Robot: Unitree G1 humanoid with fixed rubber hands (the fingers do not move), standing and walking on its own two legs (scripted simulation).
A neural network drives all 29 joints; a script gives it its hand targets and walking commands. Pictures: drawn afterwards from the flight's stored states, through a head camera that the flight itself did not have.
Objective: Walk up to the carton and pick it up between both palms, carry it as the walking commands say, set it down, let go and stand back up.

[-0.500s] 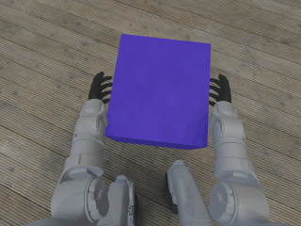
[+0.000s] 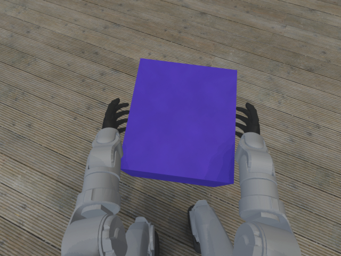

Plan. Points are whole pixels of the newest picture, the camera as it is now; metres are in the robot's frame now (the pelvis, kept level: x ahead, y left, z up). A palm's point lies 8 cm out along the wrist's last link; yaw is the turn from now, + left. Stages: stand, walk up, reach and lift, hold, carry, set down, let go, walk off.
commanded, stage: reach and lift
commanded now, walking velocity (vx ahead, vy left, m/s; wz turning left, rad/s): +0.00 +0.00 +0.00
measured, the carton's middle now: (179, 127) +0.44 -0.07 -0.11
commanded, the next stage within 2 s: none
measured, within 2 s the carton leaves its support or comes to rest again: neither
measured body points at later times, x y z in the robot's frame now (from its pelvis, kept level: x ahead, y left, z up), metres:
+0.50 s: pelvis +0.02 -0.01 +0.06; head +0.13 -0.02 +0.49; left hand +0.42 +0.12 +0.03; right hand +0.37 -0.22 +0.04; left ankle +0.03 +0.10 -0.64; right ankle +0.11 -0.13 -0.64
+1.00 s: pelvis +0.03 -0.01 +0.10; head +0.05 -0.02 +0.54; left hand +0.39 +0.12 +0.11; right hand +0.34 -0.21 +0.11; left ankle +0.03 +0.10 -0.64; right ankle +0.11 -0.13 -0.64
